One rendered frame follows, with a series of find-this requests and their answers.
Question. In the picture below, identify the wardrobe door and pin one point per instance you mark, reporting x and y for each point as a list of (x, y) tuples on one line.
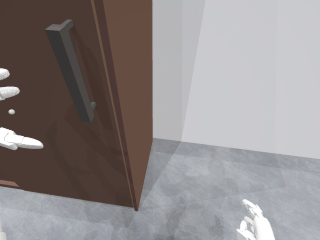
[(79, 160), (4, 177)]

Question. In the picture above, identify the left robot hand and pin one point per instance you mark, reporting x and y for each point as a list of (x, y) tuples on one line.
[(8, 138)]

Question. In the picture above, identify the right robot hand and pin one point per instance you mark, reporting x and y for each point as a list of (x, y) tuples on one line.
[(259, 226)]

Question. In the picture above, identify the handle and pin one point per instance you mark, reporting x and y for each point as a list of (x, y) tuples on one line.
[(60, 41)]

